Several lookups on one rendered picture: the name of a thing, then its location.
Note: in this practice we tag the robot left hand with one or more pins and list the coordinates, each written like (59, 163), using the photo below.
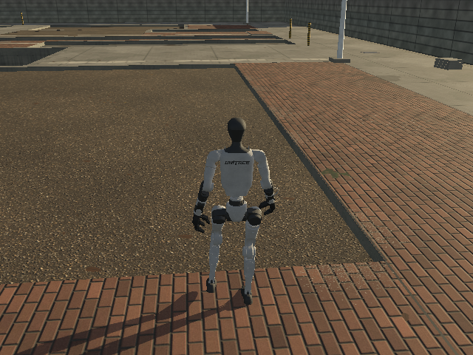
(196, 221)

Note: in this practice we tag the robot right hand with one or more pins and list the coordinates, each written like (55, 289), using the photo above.
(270, 210)

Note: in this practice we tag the right robot forearm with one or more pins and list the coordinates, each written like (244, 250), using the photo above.
(269, 194)

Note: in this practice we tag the robot left upper arm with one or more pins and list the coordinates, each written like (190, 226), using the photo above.
(210, 168)

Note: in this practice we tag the left robot thigh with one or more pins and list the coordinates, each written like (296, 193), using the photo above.
(218, 217)

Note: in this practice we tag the left robot forearm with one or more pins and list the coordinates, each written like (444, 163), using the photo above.
(201, 200)

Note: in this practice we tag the robot right upper arm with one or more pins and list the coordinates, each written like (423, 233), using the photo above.
(259, 156)

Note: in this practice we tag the robot left shin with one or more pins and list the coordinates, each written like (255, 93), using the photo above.
(214, 253)

